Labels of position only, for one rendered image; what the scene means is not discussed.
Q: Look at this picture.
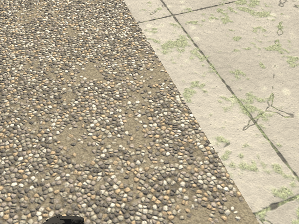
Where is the robot left hand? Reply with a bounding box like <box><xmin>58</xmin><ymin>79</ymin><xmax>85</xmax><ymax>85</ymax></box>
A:
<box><xmin>42</xmin><ymin>214</ymin><xmax>84</xmax><ymax>224</ymax></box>

